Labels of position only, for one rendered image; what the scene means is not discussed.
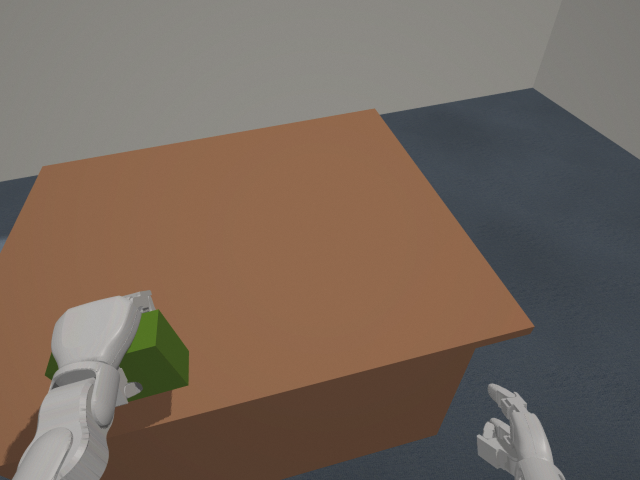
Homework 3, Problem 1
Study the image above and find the robot right forearm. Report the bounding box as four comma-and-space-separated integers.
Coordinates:
514, 458, 565, 480

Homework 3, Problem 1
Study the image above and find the table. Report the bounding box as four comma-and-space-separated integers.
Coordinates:
0, 108, 535, 480

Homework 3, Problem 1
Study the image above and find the sponge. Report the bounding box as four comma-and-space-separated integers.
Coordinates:
45, 309, 189, 402

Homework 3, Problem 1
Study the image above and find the robot right hand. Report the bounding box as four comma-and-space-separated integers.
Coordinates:
477, 384, 554, 476

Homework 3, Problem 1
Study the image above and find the robot left forearm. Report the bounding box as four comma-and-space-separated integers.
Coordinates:
12, 361, 120, 480

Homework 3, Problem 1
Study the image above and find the robot left hand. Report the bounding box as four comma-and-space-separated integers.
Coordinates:
51, 290, 156, 407

